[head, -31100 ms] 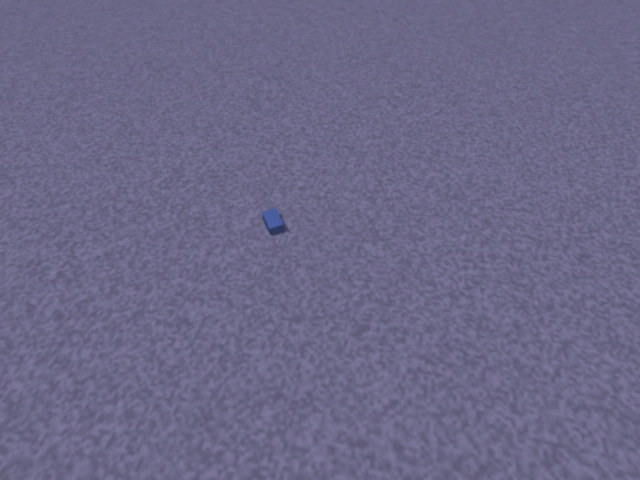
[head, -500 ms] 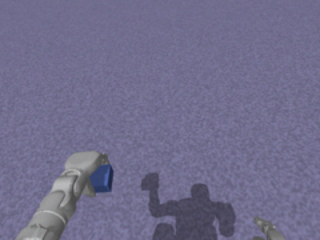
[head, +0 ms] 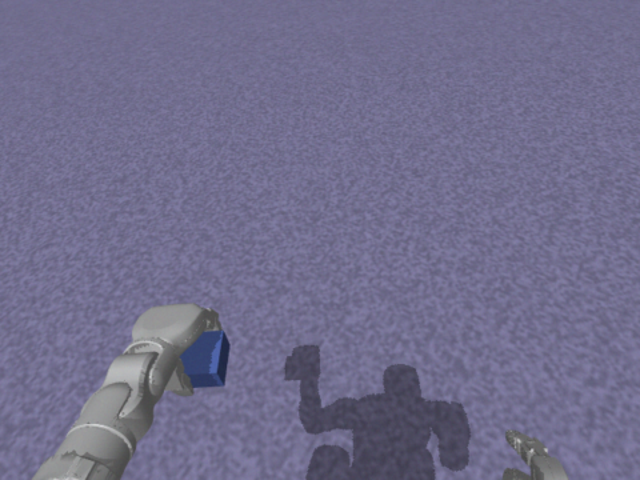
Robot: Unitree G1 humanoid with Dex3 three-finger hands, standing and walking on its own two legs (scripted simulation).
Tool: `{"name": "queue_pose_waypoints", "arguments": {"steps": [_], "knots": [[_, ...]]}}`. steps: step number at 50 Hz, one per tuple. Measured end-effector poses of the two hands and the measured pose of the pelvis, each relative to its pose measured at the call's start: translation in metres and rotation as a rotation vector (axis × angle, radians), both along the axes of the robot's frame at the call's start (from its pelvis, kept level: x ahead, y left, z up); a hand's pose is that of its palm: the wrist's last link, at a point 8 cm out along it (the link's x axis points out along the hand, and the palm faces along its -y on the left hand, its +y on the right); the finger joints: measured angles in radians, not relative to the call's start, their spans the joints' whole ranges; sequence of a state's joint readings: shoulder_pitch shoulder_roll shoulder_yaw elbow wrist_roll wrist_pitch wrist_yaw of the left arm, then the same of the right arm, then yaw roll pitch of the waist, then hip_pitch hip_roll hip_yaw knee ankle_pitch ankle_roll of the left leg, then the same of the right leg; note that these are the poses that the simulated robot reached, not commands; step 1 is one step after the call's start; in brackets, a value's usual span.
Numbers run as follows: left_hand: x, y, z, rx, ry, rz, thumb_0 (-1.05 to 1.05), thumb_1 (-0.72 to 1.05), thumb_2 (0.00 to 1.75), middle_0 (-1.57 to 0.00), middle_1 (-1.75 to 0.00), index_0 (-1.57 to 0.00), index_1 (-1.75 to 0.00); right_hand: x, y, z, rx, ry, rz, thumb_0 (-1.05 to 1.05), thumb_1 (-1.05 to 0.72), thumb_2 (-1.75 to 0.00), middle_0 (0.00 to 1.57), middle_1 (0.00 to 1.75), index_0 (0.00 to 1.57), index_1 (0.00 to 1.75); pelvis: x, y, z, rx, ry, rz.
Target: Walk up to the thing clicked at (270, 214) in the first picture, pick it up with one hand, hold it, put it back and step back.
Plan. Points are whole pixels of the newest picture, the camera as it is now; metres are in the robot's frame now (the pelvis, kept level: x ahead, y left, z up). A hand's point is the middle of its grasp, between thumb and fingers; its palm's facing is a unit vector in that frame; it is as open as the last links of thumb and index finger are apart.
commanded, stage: hold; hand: left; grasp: from above
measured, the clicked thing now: (186, 360) +0.30 +0.23 -0.06
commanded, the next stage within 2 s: crouch in 0.20 s
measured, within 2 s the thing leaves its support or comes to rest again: neither
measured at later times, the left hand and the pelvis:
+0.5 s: hand (185, 360) +0.29 +0.22 -0.05, palm faces -0.45 -0.06 -0.89, open 9.3 cm; pelvis +0.01 +0.00 +0.00, yaw +0 degrees
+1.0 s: hand (224, 384) +0.34 +0.23 -0.26, palm faces -0.40 +0.04 -0.92, open 9.3 cm; pelvis -0.04 +0.01 -0.15, yaw +1 degrees
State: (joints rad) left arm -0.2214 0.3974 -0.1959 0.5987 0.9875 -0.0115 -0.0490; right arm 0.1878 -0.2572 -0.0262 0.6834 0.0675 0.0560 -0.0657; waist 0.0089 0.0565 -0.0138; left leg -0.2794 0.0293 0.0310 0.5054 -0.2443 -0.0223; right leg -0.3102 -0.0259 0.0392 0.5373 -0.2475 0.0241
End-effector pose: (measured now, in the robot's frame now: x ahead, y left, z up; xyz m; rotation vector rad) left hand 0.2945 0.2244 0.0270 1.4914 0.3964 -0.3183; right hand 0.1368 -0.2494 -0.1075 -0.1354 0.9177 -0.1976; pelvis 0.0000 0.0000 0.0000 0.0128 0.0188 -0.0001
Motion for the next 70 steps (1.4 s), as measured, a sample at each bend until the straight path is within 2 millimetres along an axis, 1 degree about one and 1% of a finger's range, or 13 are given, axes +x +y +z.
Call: {"name": "queue_pose_waypoints", "arguments": {"steps": [8, 19, 24, 28, 34, 39, 47, 51, 55, 58, 62, 66, 70], "knots": [[0.006, 0.003, 0.002, 0.004, -0.004, 0.009, 0.0, 0.11, 0.36, -0.81, -0.37, -0.81, -0.37, -0.001, -0.002, 0.0, -0.001, 0.013, -0.011, 0.01, -0.91, -0.9, 0.2, 0.3, 0.2, 0.3, 0.003, 0.0, 0.001, -0.001, 0.001, -0.001], [0.007, 0.001, -0.001, 0.002, -0.005, 0.006, 0.0, 0.13, 0.35, -0.8, -0.37, -0.8, -0.37, 0.0, -0.002, -0.001, 0.0, 0.024, -0.016, 0.01, -0.9, -0.9, 0.2, 0.3, 0.2, 0.3, 0.006, 0.001, 0.001, -0.001, 0.003, -0.001], [0.006, 0.001, -0.012, 0.005, 0.007, 0.007, 0.0, 0.13, 0.33, -0.81, -0.36, -0.81, -0.36, 0.0, -0.002, -0.001, -0.002, 0.031, -0.015, 0.01, -0.9, -0.9, 0.2, 0.3, 0.2, 0.3, 0.006, 0.0, 0.0, -0.001, 0.012, 0.003], [0.004, 0.002, -0.029, 0.009, 0.012, -0.003, 0.0, 0.13, 0.33, -0.82, -0.36, -0.81, -0.36, -0.004, -0.004, -0.004, -0.015, 0.052, -0.009, 0.0, -0.89, -0.9, 0.2, 0.3, 0.2, 0.3, 0.004, -0.001, -0.003, 0.0, 0.035, 0.009], [0.006, 0.004, -0.071, 0.044, 0.011, -0.015, 0.0, 0.11, 0.34, -0.83, -0.35, -0.83, -0.35, -0.022, -0.013, -0.021, -0.051, 0.121, 0.007, 0.0, -0.89, -0.9, 0.2, 0.3, 0.2, 0.3, -0.004, -0.001, -0.021, -0.006, 0.117, 0.021], [0.018, 0.005, -0.116, 0.076, -0.009, -0.028, 0.0, 0.11, 0.34, -0.83, -0.34, -0.83, -0.35, -0.049, -0.023, -0.052, -0.092, 0.195, 0.003, 0.0, -0.89, -0.9, 0.2, 0.3, 0.2, 0.3, -0.015, 0.001, -0.052, -0.019, 0.221, 0.029], [0.042, 0.003, -0.2, 0.093, -0.033, -0.034, 0.0, 0.11, 0.34, -0.83, -0.35, -0.83, -0.35, -0.104, -0.03, -0.122, -0.14, 0.313, -0.044, 0.0, -0.9, -0.9, 0.2, 0.3, 0.2, 0.3, -0.033, 0.007, -0.121, -0.037, 0.386, 0.026], [0.054, 0.002, -0.239, 0.095, -0.048, -0.025, 0.0, 0.11, 0.34, -0.83, -0.35, -0.83, -0.35, -0.129, -0.026, -0.162, -0.141, 0.366, -0.063, 0.0, -0.9, -0.9, 0.2, 0.3, 0.2, 0.3, -0.042, 0.01, -0.158, -0.044, 0.45, 0.024], [0.062, 0.004, -0.277, 0.093, -0.041, -0.009, 0.0, 0.11, 0.34, -0.83, -0.35, -0.83, -0.35, -0.147, -0.017, -0.198, -0.127, 0.405, -0.071, 0.0, -0.9, -0.9, 0.2, 0.3, 0.2, 0.3, -0.051, 0.012, -0.191, -0.048, 0.499, 0.022], [0.066, 0.005, -0.305, 0.09, -0.022, -0.005, 0.0, 0.11, 0.34, -0.83, -0.35, -0.83, -0.35, -0.155, -0.01, -0.224, -0.111, 0.423, -0.065, 0.0, -0.9, -0.9, 0.2, 0.3, 0.2, 0.3, -0.056, 0.013, -0.214, -0.052, 0.532, 0.023], [0.069, 0.007, -0.345, 0.081, 0.007, -0.006, 0.0, 0.11, 0.34, -0.83, -0.35, -0.82, -0.35, -0.159, -0.004, -0.255, -0.097, 0.433, -0.044, 0.0, -0.89, -0.9, 0.2, 0.3, 0.2, 0.3, -0.06, 0.013, -0.243, -0.059, 0.569, 0.023], [0.072, 0.007, -0.383, 0.064, 0.015, -0.022, 0.0, 0.11, 0.34, -0.83, -0.35, -0.82, -0.35, -0.156, -0.003, -0.282, -0.097, 0.438, -0.013, 0.0, -0.89, -0.9, 0.2, 0.3, 0.2, 0.3, -0.063, 0.013, -0.271, -0.067, 0.6, 0.023], [0.076, 0.007, -0.415, 0.052, 0.003, -0.035, 0.0, 0.12, 0.34, -0.83, -0.35, -0.82, -0.36, -0.149, -0.006, -0.305, -0.109, 0.442, 0.023, 0.0, -0.89, -0.9, 0.2, 0.3, 0.2, 0.3, -0.064, 0.012, -0.296, -0.076, 0.621, 0.025]]}}
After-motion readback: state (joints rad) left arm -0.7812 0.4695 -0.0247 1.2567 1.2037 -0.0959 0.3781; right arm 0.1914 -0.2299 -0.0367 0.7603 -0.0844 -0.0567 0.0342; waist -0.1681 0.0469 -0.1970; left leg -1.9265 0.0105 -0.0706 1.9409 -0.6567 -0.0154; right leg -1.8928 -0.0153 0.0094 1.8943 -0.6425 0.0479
